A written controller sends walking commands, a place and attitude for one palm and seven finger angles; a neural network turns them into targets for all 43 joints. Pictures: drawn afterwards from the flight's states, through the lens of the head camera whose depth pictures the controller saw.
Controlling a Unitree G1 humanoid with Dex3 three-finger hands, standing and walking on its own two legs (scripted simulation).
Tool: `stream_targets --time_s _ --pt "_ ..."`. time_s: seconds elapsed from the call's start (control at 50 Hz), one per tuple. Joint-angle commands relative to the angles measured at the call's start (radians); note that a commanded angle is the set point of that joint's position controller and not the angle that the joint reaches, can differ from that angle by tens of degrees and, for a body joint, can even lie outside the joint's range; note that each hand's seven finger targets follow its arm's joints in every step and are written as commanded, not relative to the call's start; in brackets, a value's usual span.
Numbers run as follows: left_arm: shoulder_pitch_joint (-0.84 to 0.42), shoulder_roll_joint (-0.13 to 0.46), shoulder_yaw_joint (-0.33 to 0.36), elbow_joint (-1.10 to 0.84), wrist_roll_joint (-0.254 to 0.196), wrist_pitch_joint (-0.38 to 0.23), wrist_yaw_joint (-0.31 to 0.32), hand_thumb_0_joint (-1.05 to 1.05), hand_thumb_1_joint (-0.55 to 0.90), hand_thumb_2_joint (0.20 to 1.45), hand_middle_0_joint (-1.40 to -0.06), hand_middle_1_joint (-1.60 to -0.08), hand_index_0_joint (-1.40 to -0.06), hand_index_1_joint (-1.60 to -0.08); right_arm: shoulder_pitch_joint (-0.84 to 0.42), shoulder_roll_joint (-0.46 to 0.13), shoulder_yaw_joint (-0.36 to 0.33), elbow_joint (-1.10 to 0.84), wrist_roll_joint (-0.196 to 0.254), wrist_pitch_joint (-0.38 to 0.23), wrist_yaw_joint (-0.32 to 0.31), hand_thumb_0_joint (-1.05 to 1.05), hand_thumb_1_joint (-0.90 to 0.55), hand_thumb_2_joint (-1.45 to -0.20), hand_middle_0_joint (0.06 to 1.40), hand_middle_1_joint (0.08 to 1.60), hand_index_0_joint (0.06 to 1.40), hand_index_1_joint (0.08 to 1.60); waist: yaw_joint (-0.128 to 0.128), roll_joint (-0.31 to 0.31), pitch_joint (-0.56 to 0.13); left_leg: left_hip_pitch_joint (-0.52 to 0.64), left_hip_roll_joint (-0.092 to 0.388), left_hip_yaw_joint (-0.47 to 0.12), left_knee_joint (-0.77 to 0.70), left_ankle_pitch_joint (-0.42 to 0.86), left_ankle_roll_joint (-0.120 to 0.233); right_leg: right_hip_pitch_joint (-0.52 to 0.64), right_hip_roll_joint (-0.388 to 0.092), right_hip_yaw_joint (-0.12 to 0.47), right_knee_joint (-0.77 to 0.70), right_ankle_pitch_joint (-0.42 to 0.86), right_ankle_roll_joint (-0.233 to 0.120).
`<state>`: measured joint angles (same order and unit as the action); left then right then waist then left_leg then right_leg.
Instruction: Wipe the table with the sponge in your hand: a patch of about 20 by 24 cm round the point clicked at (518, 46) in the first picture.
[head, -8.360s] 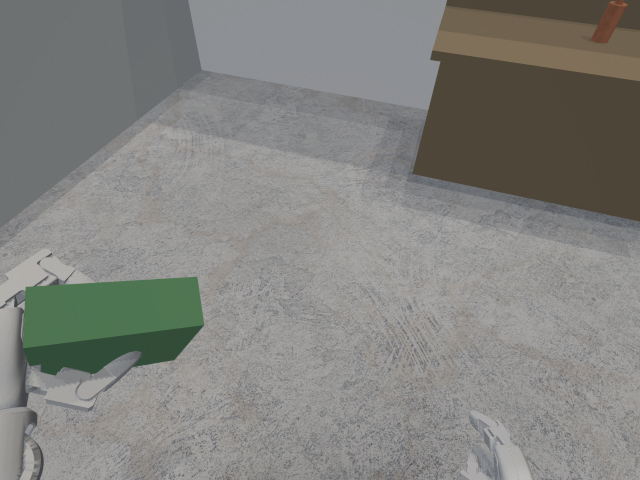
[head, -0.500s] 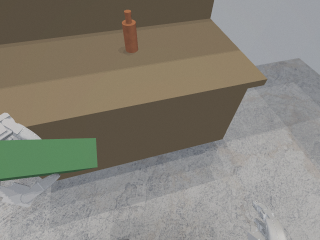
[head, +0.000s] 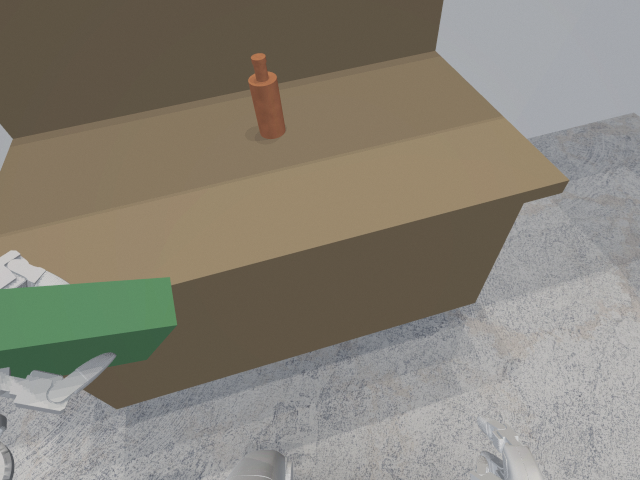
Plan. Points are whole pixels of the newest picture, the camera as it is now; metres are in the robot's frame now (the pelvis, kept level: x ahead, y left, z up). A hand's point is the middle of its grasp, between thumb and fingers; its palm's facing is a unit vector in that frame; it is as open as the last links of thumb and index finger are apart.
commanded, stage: take the last steps up to it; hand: left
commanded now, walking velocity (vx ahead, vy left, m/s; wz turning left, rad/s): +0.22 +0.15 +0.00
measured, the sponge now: (111, 328) +0.23 +0.22 +0.14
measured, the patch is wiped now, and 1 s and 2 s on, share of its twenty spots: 0.00 0.00 0.00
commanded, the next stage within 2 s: come to a stop and stand still in 0.34 s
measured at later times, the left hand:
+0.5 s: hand (54, 247) +0.31 +0.30 +0.17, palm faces +0.35 -0.83 -0.44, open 9.3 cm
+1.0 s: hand out of the picture +0.30 +0.35 +0.19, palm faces +0.43 -0.77 -0.47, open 9.3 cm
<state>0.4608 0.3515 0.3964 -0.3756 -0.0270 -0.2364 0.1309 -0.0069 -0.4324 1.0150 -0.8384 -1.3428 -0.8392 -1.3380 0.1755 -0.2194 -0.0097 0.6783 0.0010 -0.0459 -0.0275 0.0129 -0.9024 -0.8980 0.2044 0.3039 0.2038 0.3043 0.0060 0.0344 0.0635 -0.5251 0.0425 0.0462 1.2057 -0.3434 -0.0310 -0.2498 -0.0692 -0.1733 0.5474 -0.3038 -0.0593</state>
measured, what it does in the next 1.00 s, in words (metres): steps on the spot: left foot, then right foot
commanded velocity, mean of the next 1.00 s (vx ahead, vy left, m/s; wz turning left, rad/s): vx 0.04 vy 0.06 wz -0.01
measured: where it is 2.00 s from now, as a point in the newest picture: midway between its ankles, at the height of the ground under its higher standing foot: outside the picture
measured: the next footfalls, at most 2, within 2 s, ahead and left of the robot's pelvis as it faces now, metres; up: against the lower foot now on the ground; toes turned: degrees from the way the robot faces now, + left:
left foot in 0.26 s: +0.15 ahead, +0.18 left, +0.00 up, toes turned +8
right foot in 0.58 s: +0.15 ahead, -0.02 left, +0.00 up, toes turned -8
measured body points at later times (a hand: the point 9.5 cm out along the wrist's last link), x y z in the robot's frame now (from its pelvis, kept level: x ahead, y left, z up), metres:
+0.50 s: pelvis +0.08 +0.07 -0.01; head +0.11 +0.07 +0.44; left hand +0.28 +0.34 +0.19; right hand +0.24 -0.14 -0.10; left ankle +0.11 +0.18 -0.74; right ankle +0.08 -0.02 -0.71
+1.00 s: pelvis +0.04 +0.08 -0.01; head +0.08 +0.11 +0.44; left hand +0.27 +0.39 +0.21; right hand +0.22 -0.17 -0.07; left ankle +0.07 +0.19 -0.74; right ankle +0.11 -0.01 -0.74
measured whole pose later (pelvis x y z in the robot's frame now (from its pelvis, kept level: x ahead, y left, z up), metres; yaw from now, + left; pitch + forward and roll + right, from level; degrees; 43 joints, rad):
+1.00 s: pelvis +0.04 +0.08 -0.01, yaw -2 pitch -2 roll +0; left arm 0.20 0.54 0.43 -0.40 0.01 -0.24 0.10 -0.01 -0.43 1.01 -0.84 -1.34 -0.84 -1.33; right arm 0.20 -0.23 -0.03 0.59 -0.01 -0.13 -0.05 0.01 -0.91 -0.90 0.20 0.30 0.20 0.30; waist 0.07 -0.08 0.13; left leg -0.25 0.01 0.04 0.55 -0.26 0.00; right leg -0.31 -0.01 -0.13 0.53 -0.18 -0.06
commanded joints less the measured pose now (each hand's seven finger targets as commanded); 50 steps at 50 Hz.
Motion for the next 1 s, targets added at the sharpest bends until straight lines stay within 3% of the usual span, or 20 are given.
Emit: stream_targets --time_s 0.0,0.14,0.2,0.22,0.24,0.26,0.28,0.32,0.4,0.52,0.54,0.58,0.62,0.66,0.74,0.88,0.9,0.92,0.94,0.98 --pt "-0.066 0.181 0.058 -0.290 0.000 -0.090 0.019 0.000 0.100 1.300 -1.200 -1.600 -1.200 -1.600 -0.078 -0.082 -0.033 -0.176 0.001 -0.048 -0.001 0.000 -0.900 -0.900 0.200 0.300 0.200 0.300 -0.010 -0.137 -0.120 -0.145 0.053 -0.003 -0.123 0.084 -0.002 0.208 -0.258 0.177 -0.201 0.601 -0.052" --pt "0.009 0.255 0.156 -0.464 -0.003 -0.080 0.062 0.000 0.100 1.300 -1.200 -1.600 -1.200 -1.600 -0.048 -0.069 -0.062 -0.239 -0.002 -0.079 -0.018 0.000 -0.900 -0.900 0.200 0.300 0.200 0.300 0.024 -0.176 -0.208 0.147 0.003 0.112 -0.595 0.109 0.026 0.239 -0.256 0.161 -0.120 0.606 -0.060" --pt "0.000 0.237 0.167 -0.425 -0.008 -0.079 0.064 0.000 0.100 1.300 -1.200 -1.600 -1.200 -1.600 -0.022 -0.079 -0.072 -0.238 0.002 -0.069 -0.032 0.000 -0.900 -0.900 0.200 0.300 0.200 0.300 -0.004 -0.065 -0.224 0.357 -0.018 0.137 -0.777 0.220 0.027 0.144 -0.178 0.123 0.015 0.410 -0.005" --pt "0.031 0.215 0.155 -0.394 -0.013 -0.083 0.062 0.000 0.100 1.300 -1.200 -1.600 -1.200 -1.600 -0.007 -0.103 -0.085 -0.240 0.009 -0.069 -0.037 0.000 -0.900 -0.900 0.200 0.300 0.200 0.300 -0.017 0.072 -0.246 0.489 0.053 0.050 -0.801 0.265 0.057 0.046 -0.123 0.084 0.184 0.284 0.028" --pt "0.008 0.198 0.139 -0.415 -0.013 -0.090 0.060 0.000 0.100 1.300 -1.200 -1.600 -1.200 -1.600 -0.009 -0.126 -0.090 -0.244 0.013 -0.065 -0.032 0.000 -0.900 -0.900 0.200 0.300 0.200 0.300 -0.012 0.265 -0.262 0.613 0.249 -0.216 -0.803 0.521 0.155 -0.170 -0.012 0.030 0.387 -0.156 0.072" --pt "-0.006 0.218 0.140 -0.382 -0.003 -0.095 0.058 0.000 0.100 1.300 -1.200 -1.600 -1.200 -1.600 -0.007 -0.117 -0.085 -0.256 0.016 -0.068 -0.026 0.000 -0.900 -0.900 0.200 0.300 0.200 0.300 -0.008 0.251 -0.240 0.575 0.346 -0.360 -0.847 0.583 0.237 -0.262 0.037 0.084 0.562 -0.393 0.066" --pt "0.009 0.224 0.148 -0.262 -0.004 -0.086 0.047 0.000 0.100 1.300 -1.200 -1.600 -1.200 -1.600 -0.008 -0.115 -0.080 -0.233 0.013 -0.070 -0.027 0.000 -0.900 -0.900 0.200 0.300 0.200 0.300 -0.018 0.164 -0.182 0.489 0.354 -0.341 -0.881 0.467 0.256 -0.308 0.021 0.110 0.634 -0.356 0.063" --pt "-0.026 0.235 0.155 -0.302 -0.010 -0.078 0.038 0.000 0.100 1.300 -1.200 -1.600 -1.200 -1.600 -0.030 -0.110 -0.076 -0.209 0.012 -0.073 -0.027 0.000 -0.900 -0.900 0.200 0.300 0.200 0.300 -0.011 0.177 -0.176 0.466 0.311 -0.245 -0.857 0.415 0.258 -0.336 -0.026 0.113 0.600 -0.257 0.082" --pt "-0.011 0.159 0.052 -0.429 -0.008 -0.065 0.018 0.000 0.100 1.300 -1.200 -1.600 -1.200 -1.600 -0.041 -0.097 -0.049 -0.214 0.018 -0.098 -0.008 0.000 -0.900 -0.900 0.200 0.300 0.200 0.300 -0.006 0.204 -0.158 0.333 0.214 -0.076 -0.873 0.403 0.202 -0.185 -0.003 0.055 0.369 -0.119 0.089" --pt "-0.020 0.249 0.135 -0.435 -0.013 -0.030 0.046 0.000 0.100 1.300 -1.200 -1.600 -1.200 -1.600 -0.048 -0.076 -0.008 -0.219 0.003 -0.112 -0.028 0.000 -0.900 -0.900 0.200 0.300 0.200 0.300 0.002 0.094 -0.219 0.362 0.219 -0.058 -0.771 0.461 0.113 0.045 0.045 0.055 -0.049 0.050 0.086" --pt "-0.018 0.235 0.139 -0.403 -0.014 -0.030 0.049 0.000 0.100 1.300 -1.200 -1.600 -1.200 -1.600 -0.049 -0.071 -0.005 -0.216 0.003 -0.106 -0.030 0.000 -0.900 -0.900 0.200 0.300 0.200 0.300 0.001 0.073 -0.219 0.322 0.195 -0.047 -0.728 0.410 0.087 0.113 0.027 0.083 -0.122 0.164 0.079" --pt "-0.024 0.230 0.137 -0.340 -0.016 -0.027 0.052 0.000 0.100 1.300 -1.200 -1.600 -1.200 -1.600 -0.039 -0.054 0.002 -0.221 0.004 -0.096 -0.032 0.000 -0.900 -0.900 0.200 0.300 0.200 0.300 -0.025 -0.044 -0.230 0.232 0.077 0.019 -0.617 0.231 0.019 0.180 -0.113 0.290 -0.121 0.621 0.014" --pt "-0.030 0.176 0.087 -0.277 -0.038 -0.006 0.040 0.000 0.100 1.300 -1.200 -1.600 -1.200 -1.600 -0.030 -0.061 -0.015 -0.216 0.014 -0.096 -0.017 0.000 -0.900 -0.900 0.200 0.300 0.200 0.300 -0.020 -0.256 -0.218 0.181 -0.023 0.005 -0.452 -0.052 -0.012 0.182 -0.239 0.418 -0.163 0.791 -0.072" --pt "-0.030 0.195 0.109 -0.236 -0.028 -0.005 0.041 0.000 0.100 1.300 -1.200 -1.600 -1.200 -1.600 -0.048 -0.050 -0.001 -0.201 0.011 -0.086 -0.019 0.000 -0.900 -0.900 0.200 0.300 0.200 0.300 -0.009 -0.213 -0.196 0.138 -0.010 -0.055 -0.357 -0.148 0.001 0.174 -0.268 0.380 -0.172 0.759 -0.080" --pt "-0.015 0.170 0.077 -0.253 -0.013 -0.007 0.043 0.000 0.100 1.300 -1.200 -1.600 -1.200 -1.600 -0.097 -0.044 0.015 -0.215 0.005 -0.066 -0.036 0.000 -0.900 -0.900 0.200 0.300 0.200 0.300 0.005 -0.164 -0.200 0.135 -0.022 -0.023 -0.443 -0.090 0.003 0.229 -0.208 0.266 -0.138 0.769 -0.050" --pt "0.002 0.206 0.079 -0.444 -0.011 -0.014 0.061 0.000 0.100 1.300 -1.200 -1.600 -1.200 -1.600 -0.052 -0.079 -0.015 -0.239 -0.008 -0.046 -0.045 0.000 -0.900 -0.900 0.200 0.300 0.200 0.300 -0.003 -0.045 -0.234 0.320 -0.018 -0.025 -0.779 0.155 0.021 0.173 -0.152 0.258 -0.146 0.383 -0.010" --pt "-1.014 0.934 0.646 -0.582 0.115 -0.101 0.063 0.000 0.100 1.300 -1.200 -1.600 -1.200 -1.600 0.095 -0.084 -0.053 -0.226 -0.028 -0.136 -0.044 0.000 -0.900 -0.900 0.200 0.300 0.200 0.300 0.036 -0.130 -0.033 0.139 -0.042 0.076 -0.679 0.207 0.010 0.024 -0.062 0.284 -0.187 0.494 0.094" --pt "-0.829 0.657 0.462 -0.265 0.038 -0.096 0.040 0.000 0.100 1.300 -1.200 -1.600 -1.200 -1.600 0.020 -0.078 -0.052 -0.191 0.008 -0.159 -0.032 0.000 -0.900 -0.900 0.200 0.300 0.200 0.300 0.041 0.106 -0.122 0.238 0.034 -0.068 -0.743 0.201 0.033 0.007 -0.190 0.295 -0.117 0.361 -0.071" --pt "-0.454 0.365 0.233 -0.100 0.016 -0.082 0.007 0.000 0.100 1.300 -1.200 -1.600 -1.200 -1.600 0.035 -0.089 -0.054 -0.204 -0.013 -0.164 -0.011 0.000 -0.900 -0.900 0.200 0.300 0.200 0.300 0.022 0.140 -0.149 0.287 0.045 -0.082 -0.760 0.234 0.036 0.016 -0.125 0.320 -0.074 0.377 -0.066" --pt "-0.316 0.250 0.104 -0.066 -0.017 -0.085 -0.023 0.000 0.100 1.300 -1.200 -1.600 -1.200 -1.600 0.000 -0.096 -0.030 -0.233 0.020 -0.163 0.003 0.000 -0.900 -0.900 0.200 0.300 0.200 0.300 0.032 0.291 -0.186 0.306 0.021 -0.065 -0.811 0.185 0.036 0.090 -0.053 0.241 -0.093 0.185 -0.001"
